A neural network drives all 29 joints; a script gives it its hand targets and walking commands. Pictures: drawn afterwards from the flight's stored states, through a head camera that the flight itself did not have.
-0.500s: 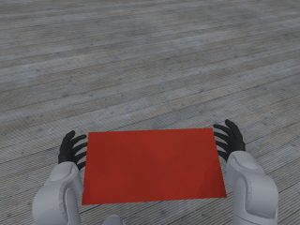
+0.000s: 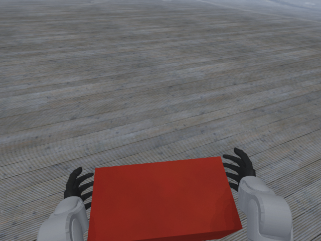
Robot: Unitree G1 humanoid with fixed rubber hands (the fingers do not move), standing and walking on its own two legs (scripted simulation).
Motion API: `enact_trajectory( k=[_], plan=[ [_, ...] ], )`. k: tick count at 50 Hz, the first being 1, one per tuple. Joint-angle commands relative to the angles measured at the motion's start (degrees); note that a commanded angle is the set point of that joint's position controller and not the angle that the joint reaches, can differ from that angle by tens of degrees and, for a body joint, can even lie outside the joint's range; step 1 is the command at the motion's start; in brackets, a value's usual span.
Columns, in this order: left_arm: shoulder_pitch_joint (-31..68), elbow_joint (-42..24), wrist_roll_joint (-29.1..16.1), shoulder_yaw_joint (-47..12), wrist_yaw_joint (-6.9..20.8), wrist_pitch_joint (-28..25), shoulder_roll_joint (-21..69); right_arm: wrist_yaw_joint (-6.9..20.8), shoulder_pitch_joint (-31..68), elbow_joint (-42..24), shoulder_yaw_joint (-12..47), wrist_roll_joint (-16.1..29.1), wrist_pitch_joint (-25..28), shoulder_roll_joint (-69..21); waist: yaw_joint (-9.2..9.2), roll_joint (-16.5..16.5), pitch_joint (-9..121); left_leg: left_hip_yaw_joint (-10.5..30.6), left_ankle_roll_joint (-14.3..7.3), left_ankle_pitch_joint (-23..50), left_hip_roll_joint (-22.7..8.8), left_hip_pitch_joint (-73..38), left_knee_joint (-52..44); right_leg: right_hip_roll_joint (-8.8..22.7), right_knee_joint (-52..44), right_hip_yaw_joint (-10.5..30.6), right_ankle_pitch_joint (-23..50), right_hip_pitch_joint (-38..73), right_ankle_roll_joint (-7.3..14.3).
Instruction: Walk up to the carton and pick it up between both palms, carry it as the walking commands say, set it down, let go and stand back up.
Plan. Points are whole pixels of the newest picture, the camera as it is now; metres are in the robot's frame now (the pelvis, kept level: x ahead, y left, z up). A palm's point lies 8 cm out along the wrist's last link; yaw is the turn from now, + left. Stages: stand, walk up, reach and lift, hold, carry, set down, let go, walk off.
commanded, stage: carry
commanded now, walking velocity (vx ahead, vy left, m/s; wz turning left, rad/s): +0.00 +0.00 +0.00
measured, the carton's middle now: (162, 205) +0.23 +0.01 +0.00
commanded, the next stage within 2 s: none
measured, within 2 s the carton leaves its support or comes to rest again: neither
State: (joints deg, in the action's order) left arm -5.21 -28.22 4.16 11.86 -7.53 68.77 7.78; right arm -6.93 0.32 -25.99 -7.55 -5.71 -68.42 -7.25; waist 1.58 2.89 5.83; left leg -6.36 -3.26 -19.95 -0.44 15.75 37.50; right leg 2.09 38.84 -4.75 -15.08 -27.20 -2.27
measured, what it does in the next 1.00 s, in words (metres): walks backwards: right foot, then right foot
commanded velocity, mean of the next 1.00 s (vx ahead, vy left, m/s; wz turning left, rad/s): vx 0.00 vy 0.00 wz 0.00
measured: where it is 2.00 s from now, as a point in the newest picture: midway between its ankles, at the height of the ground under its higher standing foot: outside the picture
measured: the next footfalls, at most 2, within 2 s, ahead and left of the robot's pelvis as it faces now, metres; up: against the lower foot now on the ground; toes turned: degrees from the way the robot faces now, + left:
right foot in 0.12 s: +0.05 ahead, -0.14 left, +0.00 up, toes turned -6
right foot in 0.76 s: -0.17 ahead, -0.05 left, +0.00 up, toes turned -8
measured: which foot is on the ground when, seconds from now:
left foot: down 0.00-0.76, up 0.78-1.00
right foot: up 0.00-0.10, down 0.12-0.56, up 0.58-0.74, down 0.76-1.00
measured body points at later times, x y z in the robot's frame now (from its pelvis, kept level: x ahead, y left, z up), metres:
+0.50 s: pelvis -0.12 -0.02 -0.01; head -0.16 -0.01 +0.44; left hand +0.13 +0.15 +0.06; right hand +0.11 -0.22 +0.08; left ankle +0.00 +0.08 -0.72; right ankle +0.01 -0.13 -0.72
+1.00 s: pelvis -0.23 -0.03 +0.00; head -0.23 -0.05 +0.45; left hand +0.00 +0.17 +0.06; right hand +0.03 -0.20 +0.06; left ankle -0.23 +0.13 -0.68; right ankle -0.21 -0.04 -0.72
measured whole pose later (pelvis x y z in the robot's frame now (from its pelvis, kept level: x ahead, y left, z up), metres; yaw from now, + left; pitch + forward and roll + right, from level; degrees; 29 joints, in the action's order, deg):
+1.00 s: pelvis -0.23 -0.03 +0.00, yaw +1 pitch +2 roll +3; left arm -1.3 -21.6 4.2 11.4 -6.4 62.7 7.4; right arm -5.6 1.8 -23.3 -8.9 -8.4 -62.7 -7.2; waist 2.2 -0.3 2.1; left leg 0.7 1.0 -19.0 0.8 27.9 53.9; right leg -1.0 36.5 -9.9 -18.6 -20.5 8.5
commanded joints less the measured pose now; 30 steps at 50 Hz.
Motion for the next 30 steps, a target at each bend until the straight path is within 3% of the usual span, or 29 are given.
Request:
enact_trajectory(
  k=[1, 3, 4, 5, 6, 7, 8, 10, 11, 13, 14, 16, 17, 19, 21, 22, 23, 24, 25, 26, 27, 28, 29, 30],
  plan=[
    [50.4, -12.3, -25.0, -52.6, 14.3, 0.4, 45.7, 13.7, 30.0, -5.8, 38.3, 20.0, 0.5, -46.2, -1.02, -15.1, 3.7, 9.6, -1.6, -14.4, -11.6, 10.0, -21.5, 0.6, 1.1, 0.0, -5.5, 7.2, 0.5],
    [46.2, -8.8, -25.1, -51.3, 14.9, 1.7, 44.7, 12.3, 30.0, -6.7, 38.2, 18.8, 0.0, -44.1, -0.4, -9.1, 5.0, 6.5, -0.7, -9.3, -8.8, 8.0, -15.2, 2.6, -12.7, 2.1, -0.8, 12.2, 0.9],
    [46.9, -9.8, -25.6, -52.0, 14.5, 1.8, 44.7, 12.1, 29.2, -7.1, 37.6, 18.3, -0.3, -43.4, -0.75, -7.0, 8.1, 6.8, -0.1, -2.6, -7.9, 5.8, -13.3, 4.8, -12.5, 4.6, 2.1, 15.0, 1.7],
    [49.0, -9.1, -26.4, -51.7, 14.5, 2.3, 44.0, 11.4, 28.9, -5.6, 36.5, 17.4, -0.7, -43.3, -1.82, -2.4, 7.9, 5.5, 1.0, -0.1, -6.2, 4.4, -9.4, 8.7, -13.9, 9.9, 4.3, 13.1, 1.8],
    [47.8, -7.4, -25.7, -50.5, 14.5, 2.7, 43.5, 11.4, 28.9, -4.8, 36.4, 16.9, -1.4, -42.7, -2.08, 0.5, 7.3, 5.3, 1.5, 0.4, -5.0, 3.6, -8.0, 9.7, -14.1, 11.4, 4.1, 10.9, 2.3],
    [45.8, -5.9, -25.9, -50.6, 14.8, 2.7, 44.5, 11.2, 27.0, -5.5, 36.4, 16.9, -1.5, -42.7, -1.75, 0.7, 10.2, 5.0, 1.7, 2.5, -4.7, 1.6, -9.5, 10.3, -13.5, 10.1, 0.1, 9.6, 2.9],
    [45.4, -4.2, -25.1, -49.4, 14.9, 2.7, 44.9, 11.6, 30.8, -6.4, 37.5, 17.9, -1.7, -42.8, -1.77, 0.8, 7.3, 5.6, 1.5, -1.2, -5.0, 1.0, -9.8, 10.0, -17.2, 12.1, -9.1, 4.4, 3.3],
    [44.4, -1.4, -23.3, -47.1, 14.7, 3.4, 45.5, 12.3, 36.7, -7.2, 38.3, 19.9, -2.5, -43.3, -1.66, -2.2, 2.4, 9.5, 0.8, -11.1, -6.9, 2.9, -13.1, 7.0, -20.2, 11.0, -24.6, -1.1, 2.5],
    [44.4, -1.7, -23.0, -46.1, 14.5, 3.0, 46.4, 12.6, 37.0, -7.8, 38.7, 20.6, -2.9, -44.3, -1.48, 1.0, 3.7, 9.3, 0.6, -11.4, -6.1, 2.6, -12.0, 7.3, -21.6, 11.6, -27.8, -2.6, 2.8],
    [42.9, -1.3, -22.1, -44.6, 14.7, 2.1, 47.1, 13.2, 38.7, -8.1, 41.6, 22.4, -2.8, -47.1, -1.29, 4.6, 6.0, 7.9, 0.0, -9.5, -5.5, 4.6, -11.6, 6.3, -19.7, 6.8, -21.1, 3.1, 2.0],
    [43.4, -1.8, -21.6, -44.7, 14.5, 1.8, 46.4, 13.5, 39.6, -8.0, 42.2, 23.1, -2.7, -47.4, -1.19, 5.8, 6.6, 6.0, 1.0, -7.4, -4.5, 4.8, -10.7, 6.0, -19.3, 6.2, -20.0, 4.2, 1.9],
    [44.4, -3.5, -22.2, -44.8, 14.3, 1.1, 48.4, 13.8, 39.3, -8.3, 43.5, 24.4, -2.6, -50.3, -1.24, 7.0, 12.1, 4.7, 0.8, -0.4, -3.6, 0.6, -6.9, 7.3, -20.0, 6.9, -16.6, 5.7, 3.2],
    [44.1, -4.1, -21.9, -45.1, 14.2, 0.8, 49.3, 14.2, 39.4, -8.6, 44.0, 24.8, -2.3, -50.7, -1.19, 4.3, 11.9, 5.9, 0.3, -3.4, -3.7, 1.0, -7.7, 7.5, -19.5, 8.0, -19.0, 3.9, 3.5],
    [42.7, -3.8, -19.9, -44.5, 13.9, 0.7, 47.0, 14.9, 40.0, -9.7, 43.8, 25.1, -2.4, -48.3, -1.65, 7.5, 11.8, 5.9, -0.2, -8.9, -3.5, -2.6, -0.7, 7.9, -20.6, 6.7, -25.1, -4.0, 3.2],
    [45.0, -5.1, -19.8, -44.9, 13.6, 0.3, 47.3, 15.4, 40.0, -7.8, 44.0, 25.8, -2.0, -50.2, -1.96, 8.7, 12.7, 2.8, -0.4, -7.4, -0.8, -4.9, 3.8, 8.6, -22.7, 7.8, -26.5, -7.4, 4.0],
    [42.3, -4.4, -19.1, -44.6, 13.3, 0.7, 46.8, 15.3, 38.1, -7.7, 43.9, 25.7, -2.2, -49.3, -2.22, 7.7, 12.3, 1.5, -0.1, -6.5, 0.1, -6.8, 6.1, 9.6, -23.6, 8.4, -25.9, -10.3, 3.8],
    [42.8, -4.4, -18.8, -45.3, 13.3, 0.9, 46.5, 15.5, 37.9, -7.4, 43.1, 25.2, -1.8, -48.1, -3.07, 7.4, 13.9, 2.0, -1.3, -5.6, -0.5, -11.1, 6.6, 8.9, -20.8, 6.6, -22.3, -13.0, 3.5],
    [42.8, -5.3, -19.2, -46.4, 13.3, 1.0, 48.0, 15.6, 36.8, -7.6, 43.6, 25.7, -1.5, -49.8, -3.52, 3.0, 15.1, 3.5, -2.2, -8.3, -0.6, -11.2, 4.2, 6.9, -18.3, 4.7, -21.0, -13.7, 2.7],
    [44.9, -7.8, -19.7, -47.7, 13.4, 0.5, 48.1, 15.9, 35.9, -7.0, 43.2, 25.2, -1.2, -50.2, -3.32, 1.3, 15.3, 6.1, -2.6, -13.0, -2.6, -9.8, -0.1, 5.3, -14.4, 3.6, -20.2, -12.5, 3.1],
    [44.2, -6.9, -19.8, -47.8, 13.4, 0.4, 48.8, 15.8, 36.5, -6.3, 43.0, 25.1, -0.7, -50.6, -3.59, -7.4, 16.0, 12.3, -4.0, -18.9, -7.3, -3.9, -6.0, 0.2, -0.6, -2.5, -17.4, -9.4, 2.4],
    [47.2, -10.1, -21.1, -50.0, 13.7, -0.1, 51.5, 16.0, 39.0, -8.7, 43.0, 25.7, -0.1, -51.3, -2.57, -23.6, 14.5, 20.8, -7.4, -30.1, -15.5, 14.2, -25.7, -5.7, 21.1, -7.3, -12.3, 3.2, 1.5],
    [47.9, -11.6, -21.5, -50.7, 13.6, -0.6, 51.9, 16.4, 37.7, -9.4, 41.4, 25.7, 0.1, -50.4, -1.39, -29.1, 12.0, 25.9, -8.8, -38.8, -21.5, 27.1, -36.4, -6.5, 35.6, -5.9, -11.1, 9.7, 0.8],
    [49.4, -12.1, -21.7, -50.7, 13.6, -0.8, 51.5, 16.6, 38.4, -8.8, 41.2, 25.9, -0.1, -50.4, 0.0, -26.5, 10.3, 19.8, -6.0, -34.7, -20.5, 32.9, -36.3, -5.6, 39.3, -4.0, -10.6, 14.4, 1.5],
    [48.3, -11.7, -22.4, -50.8, 13.7, -1.5, 51.8, 16.7, 36.9, -9.0, 41.1, 25.3, 0.0, -50.4, 1.12, -24.2, 13.4, 11.6, -1.6, -28.1, -16.3, 32.6, -35.7, -7.1, 38.8, -6.6, -10.0, 18.2, 3.0]
  ],
)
